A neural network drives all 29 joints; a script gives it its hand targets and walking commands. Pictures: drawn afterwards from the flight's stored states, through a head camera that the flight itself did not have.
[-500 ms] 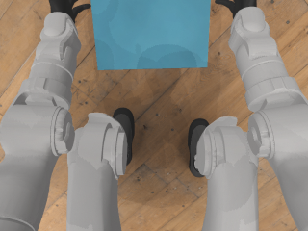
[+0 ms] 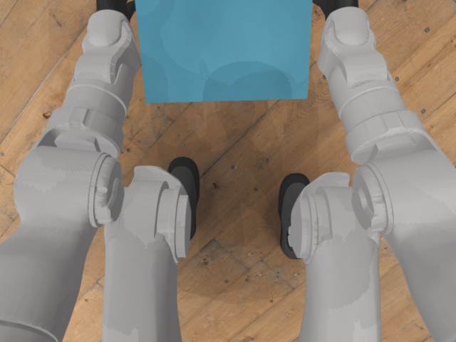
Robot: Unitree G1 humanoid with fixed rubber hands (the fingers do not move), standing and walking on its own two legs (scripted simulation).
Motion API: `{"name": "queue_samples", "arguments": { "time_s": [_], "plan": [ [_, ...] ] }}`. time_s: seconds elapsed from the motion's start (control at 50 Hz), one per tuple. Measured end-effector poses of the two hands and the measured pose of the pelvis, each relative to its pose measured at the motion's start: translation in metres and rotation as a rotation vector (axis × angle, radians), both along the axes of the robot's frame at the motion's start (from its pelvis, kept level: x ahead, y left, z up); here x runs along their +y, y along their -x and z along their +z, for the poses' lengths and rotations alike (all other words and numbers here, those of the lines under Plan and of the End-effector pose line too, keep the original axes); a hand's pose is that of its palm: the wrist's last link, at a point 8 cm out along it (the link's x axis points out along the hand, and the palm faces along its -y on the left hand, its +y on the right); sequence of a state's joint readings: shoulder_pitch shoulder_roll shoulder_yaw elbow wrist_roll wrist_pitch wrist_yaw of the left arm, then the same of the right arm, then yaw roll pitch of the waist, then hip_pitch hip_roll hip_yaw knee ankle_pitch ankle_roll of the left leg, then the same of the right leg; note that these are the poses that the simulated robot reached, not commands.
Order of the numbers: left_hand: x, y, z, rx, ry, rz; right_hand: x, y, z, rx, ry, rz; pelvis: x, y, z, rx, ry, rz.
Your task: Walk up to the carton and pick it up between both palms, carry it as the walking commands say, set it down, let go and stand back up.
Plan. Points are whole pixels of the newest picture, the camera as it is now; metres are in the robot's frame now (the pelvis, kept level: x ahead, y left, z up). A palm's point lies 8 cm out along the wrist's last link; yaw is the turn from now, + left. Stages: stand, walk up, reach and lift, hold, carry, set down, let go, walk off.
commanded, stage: reach and lift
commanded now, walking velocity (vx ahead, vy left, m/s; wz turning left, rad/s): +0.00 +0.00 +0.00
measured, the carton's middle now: (226, 29) +0.51 +0.05 -0.26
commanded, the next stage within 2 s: none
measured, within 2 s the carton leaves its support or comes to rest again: leaves its support in 0.46 s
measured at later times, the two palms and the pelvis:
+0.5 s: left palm (114, 8) +0.51 +0.19 -0.18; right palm (342, 0) +0.54 -0.10 -0.18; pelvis +0.01 +0.00 -0.01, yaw +0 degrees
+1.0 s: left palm out of the picture +0.51 +0.19 -0.11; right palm out of the picture +0.54 -0.10 -0.10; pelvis +0.00 +0.00 +0.01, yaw +0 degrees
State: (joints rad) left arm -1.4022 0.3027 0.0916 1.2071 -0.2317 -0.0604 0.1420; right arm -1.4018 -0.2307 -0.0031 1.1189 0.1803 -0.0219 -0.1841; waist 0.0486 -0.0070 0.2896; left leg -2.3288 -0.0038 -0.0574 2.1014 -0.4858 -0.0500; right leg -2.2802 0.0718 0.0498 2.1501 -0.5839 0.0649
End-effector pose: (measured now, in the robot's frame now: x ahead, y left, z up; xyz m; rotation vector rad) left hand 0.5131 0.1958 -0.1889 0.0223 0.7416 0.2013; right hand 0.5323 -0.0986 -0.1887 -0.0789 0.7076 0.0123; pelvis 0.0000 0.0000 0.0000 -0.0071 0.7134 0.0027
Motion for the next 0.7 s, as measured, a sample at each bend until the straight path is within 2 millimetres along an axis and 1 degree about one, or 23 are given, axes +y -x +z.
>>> {"name": "queue_samples", "arguments": {
  "time_s": [0.14,0.18,0.3,0.44,0.52,0.7],
  "plan": [
    [-0.002,0.0,0.001,0.016,0.013,0.02,0.002,-0.002,0.002,0.028,0.001,-0.02,0.0,0.001,-0.003,-0.011,-0.005,-0.005],
    [-0.004,0.0,0.002,0.026,0.021,0.008,0.002,-0.004,0.002,0.036,0.002,-0.018,0.0,0.0,-0.005,-0.017,-0.006,-0.006],
    [-0.002,0.0,0.004,0.058,0.016,-0.02,0.0,-0.004,0.002,0.047,-0.011,-0.016,-0.001,-0.003,-0.011,-0.022,-0.008,-0.009],
    [-0.002,0.0,0.007,0.071,0.022,-0.035,-0.001,-0.003,0.005,0.059,-0.018,-0.019,-0.002,-0.007,-0.012,-0.014,-0.01,-0.012],
    [-0.003,-0.001,0.013,0.057,0.022,-0.034,-0.001,-0.004,0.011,0.046,-0.02,-0.032,-0.002,-0.008,-0.011,-0.005,-0.011,-0.015],
    [-0.005,-0.001,0.034,0.011,0.025,-0.004,0.0,-0.004,0.035,0.002,-0.029,-0.067,-0.001,-0.004,-0.007,0.01,-0.01,-0.017]
  ]
}}
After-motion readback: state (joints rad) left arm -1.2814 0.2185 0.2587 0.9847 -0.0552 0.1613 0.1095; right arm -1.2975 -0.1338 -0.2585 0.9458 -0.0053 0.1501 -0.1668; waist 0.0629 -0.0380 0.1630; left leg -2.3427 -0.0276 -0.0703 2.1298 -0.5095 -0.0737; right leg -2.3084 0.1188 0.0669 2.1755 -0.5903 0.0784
